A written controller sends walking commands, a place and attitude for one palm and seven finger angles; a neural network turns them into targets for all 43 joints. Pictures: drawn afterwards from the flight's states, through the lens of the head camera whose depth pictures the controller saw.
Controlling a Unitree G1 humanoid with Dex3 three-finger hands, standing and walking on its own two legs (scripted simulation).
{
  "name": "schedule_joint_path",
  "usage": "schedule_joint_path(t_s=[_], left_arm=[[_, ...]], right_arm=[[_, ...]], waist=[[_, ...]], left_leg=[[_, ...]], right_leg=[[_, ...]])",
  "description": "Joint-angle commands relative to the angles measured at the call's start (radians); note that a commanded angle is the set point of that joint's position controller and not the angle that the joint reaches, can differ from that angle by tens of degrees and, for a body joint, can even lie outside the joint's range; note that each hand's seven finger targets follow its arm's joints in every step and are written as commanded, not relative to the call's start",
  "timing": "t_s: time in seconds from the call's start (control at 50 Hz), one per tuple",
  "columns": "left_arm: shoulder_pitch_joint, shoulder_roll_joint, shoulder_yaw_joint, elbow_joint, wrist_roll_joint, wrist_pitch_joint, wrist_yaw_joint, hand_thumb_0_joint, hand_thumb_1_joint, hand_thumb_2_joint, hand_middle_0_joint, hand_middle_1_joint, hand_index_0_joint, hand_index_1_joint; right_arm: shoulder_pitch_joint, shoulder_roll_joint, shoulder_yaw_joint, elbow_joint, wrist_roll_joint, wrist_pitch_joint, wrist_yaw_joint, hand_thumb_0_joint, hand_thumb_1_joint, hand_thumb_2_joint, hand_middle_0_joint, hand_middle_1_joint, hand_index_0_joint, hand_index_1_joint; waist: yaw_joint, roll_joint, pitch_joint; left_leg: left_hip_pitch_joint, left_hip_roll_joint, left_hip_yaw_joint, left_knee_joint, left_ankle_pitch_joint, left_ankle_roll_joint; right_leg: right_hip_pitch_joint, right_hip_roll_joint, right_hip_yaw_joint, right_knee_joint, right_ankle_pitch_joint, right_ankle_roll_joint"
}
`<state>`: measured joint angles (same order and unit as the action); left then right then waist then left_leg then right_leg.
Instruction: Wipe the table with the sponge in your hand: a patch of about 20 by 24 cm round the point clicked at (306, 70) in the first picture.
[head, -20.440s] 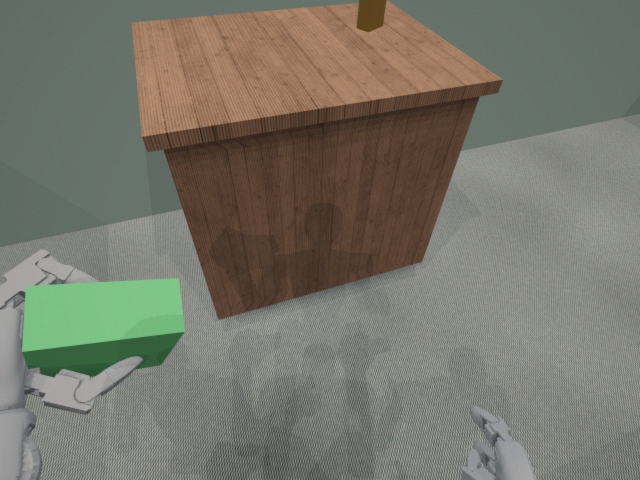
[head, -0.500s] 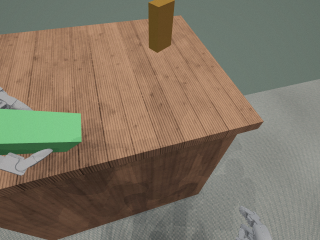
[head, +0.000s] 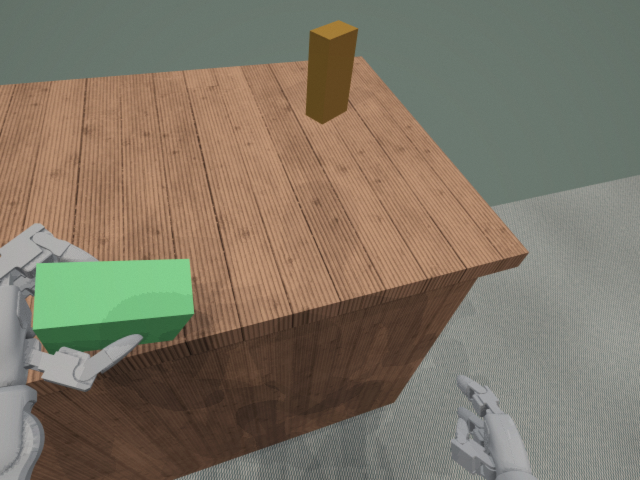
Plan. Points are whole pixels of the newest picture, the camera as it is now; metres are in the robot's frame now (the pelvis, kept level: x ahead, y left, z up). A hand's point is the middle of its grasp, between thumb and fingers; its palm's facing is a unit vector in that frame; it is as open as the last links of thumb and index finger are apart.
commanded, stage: come to a stop and stand still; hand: left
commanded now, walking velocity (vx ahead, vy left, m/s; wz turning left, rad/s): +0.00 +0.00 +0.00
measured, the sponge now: (138, 307) +0.24 +0.21 +0.13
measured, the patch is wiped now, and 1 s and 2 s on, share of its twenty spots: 0.00 0.00 0.00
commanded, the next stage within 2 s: step back with the hand held close in 0.30 s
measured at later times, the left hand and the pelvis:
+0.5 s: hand (80, 305) +0.22 +0.25 +0.15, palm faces +0.40 -0.84 -0.37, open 9.8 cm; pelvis +0.00 +0.00 +0.00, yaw +0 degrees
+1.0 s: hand (80, 359) +0.17 +0.23 +0.15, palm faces +0.37 -0.82 -0.42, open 9.8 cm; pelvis -0.05 -0.01 -0.01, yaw +0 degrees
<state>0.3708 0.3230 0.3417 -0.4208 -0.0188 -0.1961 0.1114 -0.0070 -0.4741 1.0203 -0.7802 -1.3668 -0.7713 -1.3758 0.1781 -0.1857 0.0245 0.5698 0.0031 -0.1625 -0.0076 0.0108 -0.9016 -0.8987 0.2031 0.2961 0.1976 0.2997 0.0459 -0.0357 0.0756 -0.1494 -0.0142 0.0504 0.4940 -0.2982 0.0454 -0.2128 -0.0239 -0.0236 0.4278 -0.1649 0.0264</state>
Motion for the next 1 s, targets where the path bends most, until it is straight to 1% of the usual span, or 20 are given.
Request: schedule_joint_path(t_s=[0.0, 0.04, 0.08, 0.14, 0.16, 0.24, 0.26, 0.38, 0.5, 0.58, 0.68, 0.74, 0.8, 0.84, 0.86, 0.88, 0.92, 0.94, 0.96, 0.98], left_arm=[[-0.125, 0.183, 0.095, -0.265, -0.012, -0.077, 0.016, 0.0, 0.1, 1.3, -1.2, -1.6, -1.2, -1.6], [-0.101, 0.202, 0.124, -0.261, -0.013, -0.076, 0.019, 0.0, 0.1, 1.3, -1.2, -1.6, -1.2, -1.6], [-0.101, 0.185, 0.106, -0.264, -0.015, -0.078, 0.015, 0.0, 0.1, 1.3, -1.2, -1.6, -1.2, -1.6], [-0.075, 0.19, 0.116, -0.25, -0.015, -0.077, 0.015, 0.0, 0.1, 1.3, -1.2, -1.6, -1.2, -1.6], [-0.071, 0.17, 0.096, -0.24, -0.017, -0.078, 0.013, 0.0, 0.1, 1.3, -1.2, -1.6, -1.2, -1.6], [-0.087, 0.195, 0.112, -0.284, -0.012, -0.08, 0.017, 0.0, 0.1, 1.3, -1.2, -1.6, -1.2, -1.6], [-0.081, 0.177, 0.096, -0.28, -0.011, -0.082, 0.016, 0.0, 0.1, 1.3, -1.2, -1.6, -1.2, -1.6], [-0.058, 0.182, 0.104, -0.276, -0.012, -0.082, 0.02, 0.0, 0.1, 1.3, -1.2, -1.6, -1.2, -1.6], [-0.025, 0.199, 0.125, -0.313, -0.017, -0.09, 0.021, 0.0, 0.1, 1.3, -1.2, -1.6, -1.2, -1.6], [0.023, 0.205, 0.143, -0.32, -0.024, -0.094, 0.02, 0.0, 0.1, 1.3, -1.2, -1.6, -1.2, -1.6], [0.033, 0.205, 0.153, -0.339, -0.033, -0.102, 0.02, 0.0, 0.1, 1.3, -1.2, -1.6, -1.2, -1.6], [0.03, 0.218, 0.165, -0.342, -0.034, -0.105, 0.022, 0.0, 0.1, 1.3, -1.2, -1.6, -1.2, -1.6], [0.006, 0.209, 0.148, -0.343, -0.032, -0.111, 0.023, 0.0, 0.1, 1.3, -1.2, -1.6, -1.2, -1.6], [0.015, 0.231, 0.168, -0.354, -0.031, -0.111, 0.029, 0.0, 0.1, 1.3, -1.2, -1.6, -1.2, -1.6], [0.016, 0.21, 0.146, -0.346, -0.029, -0.112, 0.029, 0.0, 0.1, 1.3, -1.2, -1.6, -1.2, -1.6], [0.014, 0.222, 0.156, -0.353, -0.027, -0.112, 0.032, 0.0, 0.1, 1.3, -1.2, -1.6, -1.2, -1.6], [0.011, 0.222, 0.159, -0.358, -0.023, -0.112, 0.034, 0.0, 0.1, 1.3, -1.2, -1.6, -1.2, -1.6], [0.018, 0.245, 0.185, -0.355, -0.018, -0.111, 0.038, 0.0, 0.1, 1.3, -1.2, -1.6, -1.2, -1.6], [0.025, 0.216, 0.169, -0.342, -0.017, -0.111, 0.036, 0.0, 0.1, 1.3, -1.2, -1.6, -1.2, -1.6], [0.011, 0.22, 0.176, -0.354, -0.013, -0.109, 0.036, 0.0, 0.1, 1.3, -1.2, -1.6, -1.2, -1.6]], right_arm=[[-0.068, -0.137, -0.059, -0.159, 0.008, -0.042, -0.013, 0.0, -0.9, -0.9, 0.2, 0.3, 0.2, 0.3], [-0.077, -0.134, -0.059, -0.163, 0.01, -0.04, -0.013, 0.0, -0.9, -0.9, 0.2, 0.3, 0.2, 0.3], [-0.068, -0.134, -0.058, -0.167, 0.008, -0.032, -0.013, 0.0, -0.9, -0.9, 0.2, 0.3, 0.2, 0.3], [-0.075, -0.132, -0.058, -0.168, 0.01, -0.033, -0.012, 0.0, -0.9, -0.9, 0.2, 0.3, 0.2, 0.3], [-0.063, -0.132, -0.056, -0.165, 0.008, -0.029, -0.012, 0.0, -0.9, -0.9, 0.2, 0.3, 0.2, 0.3], [-0.074, -0.138, -0.062, -0.165, 0.012, -0.036, -0.013, 0.0, -0.9, -0.9, 0.2, 0.3, 0.2, 0.3], [-0.064, -0.137, -0.061, -0.16, 0.008, -0.033, -0.013, 0.0, -0.9, -0.9, 0.2, 0.3, 0.2, 0.3], [-0.058, -0.141, -0.069, -0.153, 0.01, -0.033, -0.013, 0.0, -0.9, -0.9, 0.2, 0.3, 0.2, 0.3], [-0.061, -0.14, -0.073, -0.166, 0.013, -0.035, -0.015, 0.0, -0.9, -0.9, 0.2, 0.3, 0.2, 0.3], [-0.064, -0.136, -0.074, -0.174, 0.012, -0.03, -0.013, 0.0, -0.9, -0.9, 0.2, 0.3, 0.2, 0.3], [-0.064, -0.137, -0.076, -0.179, 0.012, -0.027, -0.017, 0.0, -0.9, -0.9, 0.2, 0.3, 0.2, 0.3], [-0.063, -0.137, -0.078, -0.173, 0.009, -0.03, -0.025, 0.0, -0.9, -0.9, 0.2, 0.3, 0.2, 0.3], [-0.042, -0.137, -0.077, -0.164, 0.003, -0.027, -0.03, 0.0, -0.9, -0.9, 0.2, 0.3, 0.2, 0.3], [-0.04, -0.139, -0.079, -0.154, 0.003, -0.027, -0.036, 0.0, -0.9, -0.9, 0.2, 0.3, 0.2, 0.3], [-0.036, -0.13, -0.071, -0.153, 0.002, -0.023, -0.037, 0.0, -0.9, -0.9, 0.2, 0.3, 0.2, 0.3], [-0.036, -0.133, -0.073, -0.154, 0.002, -0.023, -0.04, 0.0, -0.9, -0.9, 0.2, 0.3, 0.2, 0.3], [-0.036, -0.14, -0.072, -0.159, 0.004, -0.023, -0.042, 0.0, -0.9, -0.9, 0.2, 0.3, 0.2, 0.3], [-0.054, -0.146, -0.07, -0.159, 0.001, -0.026, -0.046, 0.0, -0.9, -0.9, 0.2, 0.3, 0.2, 0.3], [-0.051, -0.14, -0.066, -0.165, 0.006, -0.027, -0.046, 0.0, -0.9, -0.9, 0.2, 0.3, 0.2, 0.3], [-0.062, -0.147, -0.071, -0.174, 0.011, -0.032, -0.045, 0.0, -0.9, -0.9, 0.2, 0.3, 0.2, 0.3]], waist=[[-0.021, 0.126, -0.133], [-0.019, 0.114, -0.141], [-0.021, 0.134, -0.133], [-0.021, 0.118, -0.132], [-0.024, 0.114, -0.13], [-0.022, 0.118, -0.147], [-0.024, 0.129, -0.152], [-0.023, 0.106, -0.149], [-0.017, 0.122, -0.17], [-0.012, 0.118, -0.191], [-0.013, 0.112, -0.193], [-0.017, 0.048, -0.185], [-0.027, -0.003, -0.162], [-0.032, 0.003, -0.16], [-0.035, 0.008, -0.159], [-0.033, 0.015, -0.151], [-0.032, 0.066, -0.137], [-0.03, 0.133, -0.131], [-0.025, 0.179, -0.144], [-0.015, 0.213, -0.15]], left_leg=[[-0.118, 0.086, -0.071, -0.157, 0.187, -0.043], [-0.117, 0.083, -0.067, -0.159, 0.168, -0.044], [-0.132, 0.083, -0.076, -0.167, 0.175, -0.048], [-0.13, 0.081, -0.066, -0.164, 0.141, -0.044], [-0.144, 0.079, -0.073, -0.168, 0.139, -0.045], [-0.119, 0.079, -0.07, -0.164, 0.147, -0.047], [-0.122, 0.077, -0.074, -0.16, 0.166, -0.047], [-0.121, 0.074, -0.075, -0.147, 0.184, -0.051], [-0.111, 0.099, -0.077, -0.104, 0.391, -0.062], [-0.125, 0.125, -0.08, -0.078, 0.419, -0.052], [-0.182, 0.125, -0.079, -0.055, 0.286, -0.042], [-0.19, 0.086, -0.063, -0.015, 0.09, -0.04], [-0.169, 0.039, -0.058, 0.012, -0.065, -0.039], [-0.123, 0.027, -0.051, 0.03, -0.098, -0.038], [-0.118, 0.033, -0.06, 0.023, -0.116, -0.033], [-0.127, 0.039, -0.065, 0.003, -0.119, -0.031], [-0.197, 0.063, -0.098, -0.066, -0.167, -0.021], [-0.251, 0.098, -0.119, -0.133, -0.184, -0.012], [-0.347, 0.149, -0.165, -0.192, -0.197, 0.009], [-0.418, 0.198, -0.195, -0.218, -0.184, 0.03]], right_leg=[[0.176, -0.009, 0.021, -0.003, 0.153, -0.036], [0.183, -0.005, 0.019, -0.008, 0.148, -0.035], [0.194, -0.003, 0.012, -0.008, 0.15, -0.036], [0.192, -0.004, 0.015, -0.02, 0.143, -0.033], [0.2, -0.005, 0.008, -0.022, 0.137, -0.033], [0.198, -0.001, 0.013, -0.013, 0.153, -0.032], [0.205, -0.003, 0.008, -0.013, 0.161, -0.033], [0.209, -0.009, 0.011, -0.016, 0.175, -0.035], [0.198, -0.013, 0.007, 0.04, 0.295, -0.032], [0.185, -0.021, 0.009, 0.079, 0.284, -0.034], [0.165, -0.041, 0.038, 0.098, 0.288, -0.044], [0.096, -0.072, 0.109, 0.039, 0.241, -0.063], [-0.013, -0.108, 0.166, -0.061, 0.009, -0.081], [-0.095, -0.115, 0.181, -0.111, -0.121, -0.086], [-0.109, -0.116, 0.158, -0.113, -0.179, -0.082], [-0.113, -0.1, 0.15, -0.108, -0.199, -0.075], [-0.075, -0.063, 0.115, -0.071, -0.237, -0.056], [-0.033, -0.027, 0.082, -0.012, -0.217, -0.037], [0.073, 0.005, 0.04, 0.093, -0.164, -0.024], [0.157, 0.029, 0.021, 0.199, -0.071, -0.02]])
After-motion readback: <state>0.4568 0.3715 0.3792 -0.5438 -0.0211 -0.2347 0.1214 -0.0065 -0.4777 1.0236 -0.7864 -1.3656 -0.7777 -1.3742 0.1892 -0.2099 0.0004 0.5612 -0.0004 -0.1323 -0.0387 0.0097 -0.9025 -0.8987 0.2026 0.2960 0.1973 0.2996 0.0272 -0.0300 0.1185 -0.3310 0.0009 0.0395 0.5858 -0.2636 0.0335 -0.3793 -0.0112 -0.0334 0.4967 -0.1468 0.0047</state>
